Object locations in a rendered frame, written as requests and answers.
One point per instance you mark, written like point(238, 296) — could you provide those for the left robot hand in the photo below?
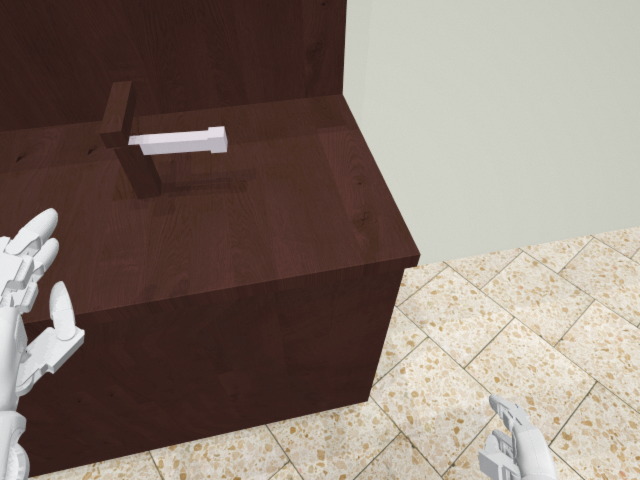
point(23, 262)

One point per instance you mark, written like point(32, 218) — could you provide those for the left robot forearm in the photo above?
point(14, 461)

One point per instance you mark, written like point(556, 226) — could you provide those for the counter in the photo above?
point(217, 291)

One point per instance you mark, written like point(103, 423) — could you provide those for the tap lever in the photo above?
point(213, 139)

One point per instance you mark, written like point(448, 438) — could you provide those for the right robot hand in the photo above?
point(526, 453)

